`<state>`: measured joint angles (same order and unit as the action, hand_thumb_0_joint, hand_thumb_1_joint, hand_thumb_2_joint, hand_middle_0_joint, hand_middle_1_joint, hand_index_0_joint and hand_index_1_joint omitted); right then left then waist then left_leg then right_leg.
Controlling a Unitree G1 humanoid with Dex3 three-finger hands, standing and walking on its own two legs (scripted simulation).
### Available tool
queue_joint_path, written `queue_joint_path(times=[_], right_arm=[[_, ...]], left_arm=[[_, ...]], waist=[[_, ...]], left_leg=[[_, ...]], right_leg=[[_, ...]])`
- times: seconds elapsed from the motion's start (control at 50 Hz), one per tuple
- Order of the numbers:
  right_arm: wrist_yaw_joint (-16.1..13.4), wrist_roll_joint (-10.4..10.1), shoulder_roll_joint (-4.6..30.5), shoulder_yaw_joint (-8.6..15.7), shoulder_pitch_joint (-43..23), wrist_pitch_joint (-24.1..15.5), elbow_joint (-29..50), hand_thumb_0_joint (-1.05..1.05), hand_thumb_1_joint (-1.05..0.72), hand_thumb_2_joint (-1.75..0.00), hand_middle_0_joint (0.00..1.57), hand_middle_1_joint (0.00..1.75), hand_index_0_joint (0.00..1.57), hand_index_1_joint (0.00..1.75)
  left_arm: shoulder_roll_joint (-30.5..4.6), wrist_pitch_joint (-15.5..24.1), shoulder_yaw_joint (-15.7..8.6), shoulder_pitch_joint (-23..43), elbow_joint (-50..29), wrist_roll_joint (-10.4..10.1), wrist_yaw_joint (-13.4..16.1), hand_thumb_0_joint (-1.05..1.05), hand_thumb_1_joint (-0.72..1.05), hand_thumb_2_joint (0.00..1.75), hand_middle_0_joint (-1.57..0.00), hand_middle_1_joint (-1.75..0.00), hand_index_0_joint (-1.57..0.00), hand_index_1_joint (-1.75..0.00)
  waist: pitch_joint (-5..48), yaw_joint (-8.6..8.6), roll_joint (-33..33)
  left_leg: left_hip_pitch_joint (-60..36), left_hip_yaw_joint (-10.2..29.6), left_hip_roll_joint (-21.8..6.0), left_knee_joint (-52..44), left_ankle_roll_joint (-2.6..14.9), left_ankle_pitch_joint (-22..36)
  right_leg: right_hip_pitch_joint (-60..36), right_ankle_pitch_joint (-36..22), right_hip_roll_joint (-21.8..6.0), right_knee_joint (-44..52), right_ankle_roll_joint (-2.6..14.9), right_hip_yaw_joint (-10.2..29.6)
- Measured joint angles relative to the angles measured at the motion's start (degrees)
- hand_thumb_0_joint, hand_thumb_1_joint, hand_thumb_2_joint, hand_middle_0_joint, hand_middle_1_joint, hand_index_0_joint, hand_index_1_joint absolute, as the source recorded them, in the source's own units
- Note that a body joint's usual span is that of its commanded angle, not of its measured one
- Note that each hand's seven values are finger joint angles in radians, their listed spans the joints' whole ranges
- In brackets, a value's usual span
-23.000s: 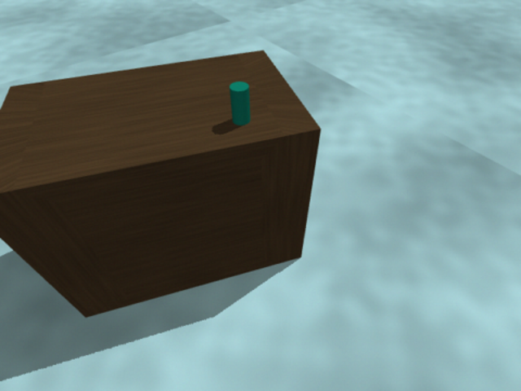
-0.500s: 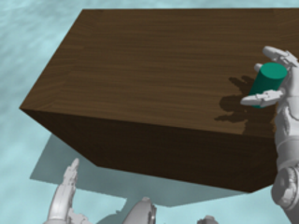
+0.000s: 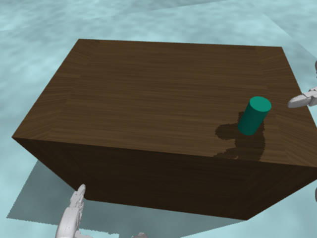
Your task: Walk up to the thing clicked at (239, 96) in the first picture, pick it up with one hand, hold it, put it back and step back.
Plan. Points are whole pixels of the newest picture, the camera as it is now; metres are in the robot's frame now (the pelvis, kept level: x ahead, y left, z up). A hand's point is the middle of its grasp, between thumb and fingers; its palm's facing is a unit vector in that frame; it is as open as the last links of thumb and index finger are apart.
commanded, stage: sink last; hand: right
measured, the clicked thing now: (252, 116) +0.48 -0.18 +0.03
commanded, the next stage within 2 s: home in 1.26 s
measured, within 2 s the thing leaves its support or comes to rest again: neither
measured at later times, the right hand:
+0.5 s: hand out of the picture +0.38 -0.32 +0.13, palm faces +0.35 +0.87 -0.35, open 17.7 cm
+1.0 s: hand out of the picture +0.17 -0.23 +0.12, palm faces +0.33 +0.87 -0.36, open 17.7 cm
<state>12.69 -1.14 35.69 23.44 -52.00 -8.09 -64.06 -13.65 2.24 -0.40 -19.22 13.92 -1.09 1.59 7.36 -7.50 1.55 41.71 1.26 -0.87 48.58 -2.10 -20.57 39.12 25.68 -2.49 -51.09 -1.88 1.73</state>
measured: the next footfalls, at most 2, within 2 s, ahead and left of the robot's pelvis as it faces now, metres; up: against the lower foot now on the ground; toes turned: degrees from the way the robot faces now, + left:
none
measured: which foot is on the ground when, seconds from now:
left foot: down 0.00-1.00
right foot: down 0.00-1.00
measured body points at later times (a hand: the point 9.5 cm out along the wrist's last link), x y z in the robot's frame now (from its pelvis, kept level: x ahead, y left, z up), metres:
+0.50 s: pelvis +0.03 -0.01 +0.03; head +0.04 +0.00 +0.48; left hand +0.19 +0.24 -0.03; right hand +0.35 -0.37 +0.15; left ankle +0.03 +0.14 -0.69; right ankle -0.01 -0.14 -0.69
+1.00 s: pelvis +0.00 +0.01 +0.02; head -0.01 +0.03 +0.47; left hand +0.18 +0.26 -0.03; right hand +0.14 -0.28 +0.14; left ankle +0.03 +0.14 -0.69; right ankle -0.01 -0.14 -0.69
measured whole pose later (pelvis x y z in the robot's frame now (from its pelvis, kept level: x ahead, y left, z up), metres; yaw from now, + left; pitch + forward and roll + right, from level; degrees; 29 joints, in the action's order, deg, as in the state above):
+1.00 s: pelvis +0.00 +0.01 +0.02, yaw -3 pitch +1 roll +0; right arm 0.1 -4.5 16.6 14.4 32.3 -1.7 18.7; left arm -11.4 -0.6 -6.9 -23.0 16.8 -2.6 2.8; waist 4.4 3.2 2.4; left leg 23.1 -0.9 -2.5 41.6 -1.4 -20.1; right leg 20.2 22.4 -1.2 -40.9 -2.5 3.4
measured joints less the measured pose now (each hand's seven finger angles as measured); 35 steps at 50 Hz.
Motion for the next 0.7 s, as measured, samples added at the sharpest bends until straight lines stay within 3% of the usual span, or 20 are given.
queue_joint_path(times=[0.06, 0.18, 0.26, 0.36, 0.44, 0.56, 0.62, 0.7], right_arm=[[-1.9, 1.8, 0.8, -1.5, 0.5, 2.1, -0.7, -0.01, 0.57, -0.05, 0.08, 0.07, 0.08, 0.07], [-5.7, 4.4, 4.0, 0.6, 3.8, 5.4, -0.3, -0.01, 0.58, -0.03, 0.07, 0.06, 0.07, 0.06], [-8.5, 4.6, 5.0, 2.0, 6.6, 5.9, 2.5, -0.01, 0.59, -0.03, 0.06, 0.06, 0.07, 0.06], [-10.7, 3.5, 3.0, 0.5, 13.6, 5.7, 8.0, -0.01, 0.60, -0.03, 0.06, 0.06, 0.06, 0.06], [-10.5, 1.4, -1.9, -2.0, 24.8, 6.6, 19.9, -0.01, 0.60, -0.04, 0.06, 0.06, 0.05, 0.06], [-9.9, -1.5, -10.3, -4.8, 47.6, 8.9, 47.6, -0.01, 0.59, -0.04, 0.06, 0.06, 0.06, 0.06], [-10.5, -2.5, -13.3, -5.6, 57.3, 9.4, 59.9, -0.01, 0.59, -0.04, 0.06, 0.06, 0.06, 0.06], [-12.2, -3.1, -14.6, -5.3, 66.0, 9.0, 68.7, -0.01, 0.59, -0.04, 0.07, 0.06, 0.07, 0.06]], left_arm=[[-0.1, -0.1, -0.4, -1.1, -0.7, -0.4, -0.8, -0.01, -0.51, 0.04, -0.06, -0.05, -0.06, -0.05], [-1.1, -1.9, -1.2, -2.8, 0.9, -1.1, -2.3, -0.01, -0.51, 0.04, -0.05, -0.05, -0.06, -0.05], [-2.3, -3.2, -2.2, -2.9, 2.7, -1.4, -2.0, -0.01, -0.51, 0.05, -0.05, -0.04, -0.05, -0.05], [-2.8, -2.6, -3.2, -1.6, 3.4, -1.4, -1.4, -0.01, -0.52, 0.07, -0.05, -0.04, -0.05, -0.05], [-1.9, -2.0, -3.3, -1.3, 3.8, -1.8, -2.0, -0.01, -0.52, 0.07, -0.04, -0.04, -0.04, -0.05], [1.1, -4.7, -2.9, -1.3, 5.5, -2.7, -3.7, -0.01, -0.52, 0.07, -0.05, -0.04, -0.05, -0.05], [1.6, -6.1, -4.4, -2.0, 5.9, -2.9, -3.4, -0.01, -0.52, 0.06, -0.05, -0.04, -0.05, -0.05], [0.4, -7.1, -7.3, -2.0, 5.8, -2.6, -1.2, -0.01, -0.52, 0.06, -0.05, -0.04, -0.05, -0.05]], waist=[[-0.8, 1.11, 0.0], [-1.9, 2.21, -0.9], [-1.9, 3.30, -1.5], [-0.3, 4.80, -1.1], [1.2, 6.31, 0.0], [0.1, 7.98, 1.7], [-1.3, 8.77, 2.2], [-2.8, 9.58, 2.2]], left_leg=[[-2.1, 0.2, -0.4, -2.0, -0.12, 0.7], [-4.3, 0.5, -0.6, -4.9, -0.15, 1.7], [-5.9, 0.3, -0.4, -6.7, -0.06, 2.2], [-9.3, -0.3, -0.2, -9.0, -0.02, 2.4], [-12.5, -0.5, -0.2, -10.3, 0.06, 2.1], [-16.4, -0.5, -0.4, -11.3, -0.21, 1.7], [-18.0, -0.6, -0.7, -11.4, -0.32, 1.6], [-19.2, -0.9, -1.2, -10.9, -0.27, 1.3]], right_leg=[[-2.3, -1.0, 0.4, 2.6, 0.18, -0.3], [-4.8, -2.3, 0.5, 6.0, 0.22, -0.7], [-6.2, -2.6, 0.3, 7.2, 0.08, -0.6], [-8.9, -2.3, 0.0, 8.6, 0.07, -0.2], [-11.9, -1.9, -0.1, 9.6, 0.19, -0.1], [-16.0, -1.8, 0.1, 11.0, 0.38, -0.2], [-17.6, -2.0, 0.4, 11.5, 0.44, -0.1], [-19.1, -2.4, 0.8, 11.9, 0.36, 0.2]])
